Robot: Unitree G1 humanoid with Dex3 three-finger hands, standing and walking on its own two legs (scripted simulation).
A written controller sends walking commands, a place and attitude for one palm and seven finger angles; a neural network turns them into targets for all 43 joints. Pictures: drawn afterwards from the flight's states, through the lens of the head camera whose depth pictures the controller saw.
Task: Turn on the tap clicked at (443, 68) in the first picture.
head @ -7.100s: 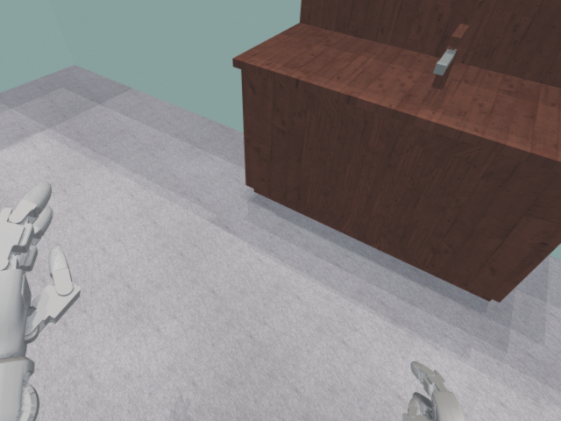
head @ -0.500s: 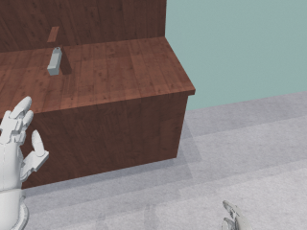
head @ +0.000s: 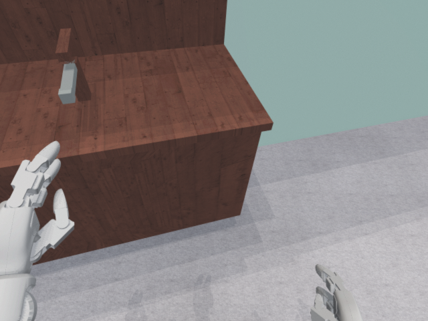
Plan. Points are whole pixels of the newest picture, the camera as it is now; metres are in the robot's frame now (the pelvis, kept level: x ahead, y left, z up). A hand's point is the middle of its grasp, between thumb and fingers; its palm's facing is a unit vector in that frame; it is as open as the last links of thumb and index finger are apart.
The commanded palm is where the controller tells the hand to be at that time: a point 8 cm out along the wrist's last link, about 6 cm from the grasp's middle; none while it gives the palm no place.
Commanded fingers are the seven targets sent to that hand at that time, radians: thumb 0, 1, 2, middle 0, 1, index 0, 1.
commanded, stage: shuffle to correct the standing spot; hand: left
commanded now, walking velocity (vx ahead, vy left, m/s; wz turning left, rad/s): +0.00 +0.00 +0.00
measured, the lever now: (67, 95) +0.56 +0.41 +0.08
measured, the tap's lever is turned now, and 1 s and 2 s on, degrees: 0 0 0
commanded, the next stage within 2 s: come to a stop and stand still in 1.80 s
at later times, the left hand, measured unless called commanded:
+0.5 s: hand (54, 181) +0.27 +0.27 +0.15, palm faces +0.40 -0.85 -0.35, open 7.4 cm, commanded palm +0.21 +0.29 +0.17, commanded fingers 0.00 0.90 0.90 -0.20 -0.30 -0.20 -0.30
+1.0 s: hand (54, 143) +0.33 +0.29 +0.17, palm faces +0.38 -0.84 -0.38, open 7.4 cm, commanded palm +0.26 +0.33 +0.17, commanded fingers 0.00 0.90 0.90 -0.20 -0.30 -0.20 -0.30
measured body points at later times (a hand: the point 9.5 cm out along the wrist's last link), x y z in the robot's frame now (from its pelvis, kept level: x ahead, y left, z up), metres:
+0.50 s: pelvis +0.05 +0.02 -0.02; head +0.06 +0.04 +0.43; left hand +0.24 +0.31 +0.17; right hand +0.23 -0.20 -0.08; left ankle +0.02 +0.09 -0.74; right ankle +0.01 -0.13 -0.74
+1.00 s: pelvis +0.09 +0.05 -0.03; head +0.11 +0.07 +0.42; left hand +0.31 +0.33 +0.19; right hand +0.26 -0.17 -0.11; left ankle +0.18 +0.16 -0.74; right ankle +0.04 -0.07 -0.67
